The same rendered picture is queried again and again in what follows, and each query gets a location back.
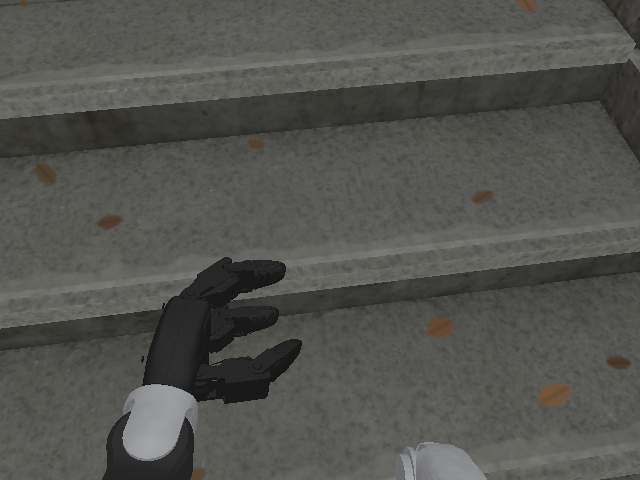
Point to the robot right thigh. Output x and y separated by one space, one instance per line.
436 462

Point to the left robot forearm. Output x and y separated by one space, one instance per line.
154 440

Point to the robot left hand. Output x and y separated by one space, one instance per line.
188 330

